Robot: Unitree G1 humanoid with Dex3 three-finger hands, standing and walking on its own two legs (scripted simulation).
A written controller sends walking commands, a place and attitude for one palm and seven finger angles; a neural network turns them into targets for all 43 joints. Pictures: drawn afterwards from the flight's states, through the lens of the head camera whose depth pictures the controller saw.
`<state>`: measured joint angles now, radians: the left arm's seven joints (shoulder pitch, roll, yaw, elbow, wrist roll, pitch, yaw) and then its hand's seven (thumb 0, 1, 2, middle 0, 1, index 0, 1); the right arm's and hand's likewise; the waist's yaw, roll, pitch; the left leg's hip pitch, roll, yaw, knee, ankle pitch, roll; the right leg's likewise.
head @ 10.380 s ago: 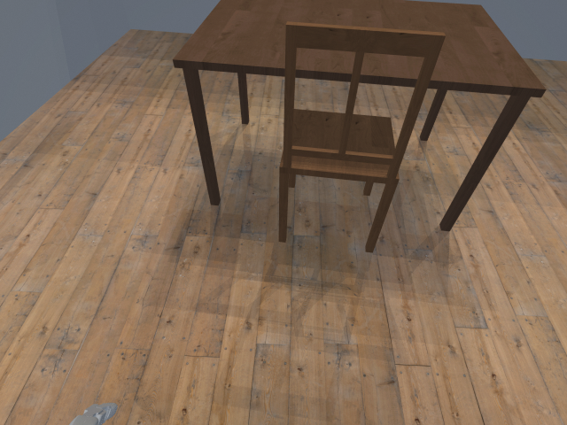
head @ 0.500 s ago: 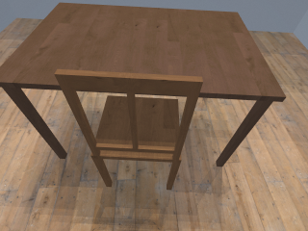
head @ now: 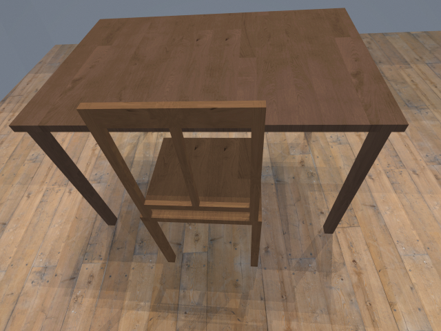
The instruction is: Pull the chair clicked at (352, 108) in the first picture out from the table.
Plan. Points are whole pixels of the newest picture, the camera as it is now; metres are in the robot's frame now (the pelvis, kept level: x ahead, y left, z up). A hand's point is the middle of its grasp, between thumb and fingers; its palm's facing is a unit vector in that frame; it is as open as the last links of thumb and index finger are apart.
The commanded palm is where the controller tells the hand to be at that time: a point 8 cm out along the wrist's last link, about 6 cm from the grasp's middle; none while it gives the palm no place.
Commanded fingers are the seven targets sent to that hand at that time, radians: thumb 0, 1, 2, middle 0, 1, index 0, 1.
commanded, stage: come to a stop and stand still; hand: left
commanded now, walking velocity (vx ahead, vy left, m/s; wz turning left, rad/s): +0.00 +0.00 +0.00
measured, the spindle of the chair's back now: (187, 171) +0.51 +0.15 -0.09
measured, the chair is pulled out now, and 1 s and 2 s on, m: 0.00 0.00 0.00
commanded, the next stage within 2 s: look again from close up in 0.56 s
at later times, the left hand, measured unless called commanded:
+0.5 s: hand out of the picture -0.01 +0.21 -0.18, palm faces +0.04 -0.99 -0.17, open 7.4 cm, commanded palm none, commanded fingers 0.00 0.90 0.90 -0.20 -0.30 -0.20 -0.30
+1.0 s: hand out of the picture +0.02 +0.22 -0.18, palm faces +0.01 -0.98 -0.22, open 7.4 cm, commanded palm none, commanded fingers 0.00 0.90 0.90 -0.20 -0.30 -0.20 -0.30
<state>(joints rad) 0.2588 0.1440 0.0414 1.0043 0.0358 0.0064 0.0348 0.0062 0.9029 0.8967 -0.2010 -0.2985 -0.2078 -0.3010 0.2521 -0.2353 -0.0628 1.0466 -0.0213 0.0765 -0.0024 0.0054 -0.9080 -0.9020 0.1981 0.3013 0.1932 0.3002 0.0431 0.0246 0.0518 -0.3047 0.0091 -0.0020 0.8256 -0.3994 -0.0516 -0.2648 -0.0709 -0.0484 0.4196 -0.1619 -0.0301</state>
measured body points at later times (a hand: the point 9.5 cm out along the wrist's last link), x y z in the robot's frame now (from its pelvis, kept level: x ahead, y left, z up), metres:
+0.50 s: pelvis +0.00 +0.05 -0.01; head +0.01 +0.05 +0.44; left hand -0.01 +0.26 -0.17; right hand -0.01 -0.16 -0.17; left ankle -0.04 +0.16 -0.75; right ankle +0.02 -0.08 -0.75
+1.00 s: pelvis +0.01 +0.05 -0.01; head +0.00 +0.03 +0.44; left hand +0.02 +0.27 -0.16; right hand +0.00 -0.17 -0.18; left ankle -0.04 +0.16 -0.75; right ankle +0.02 -0.08 -0.75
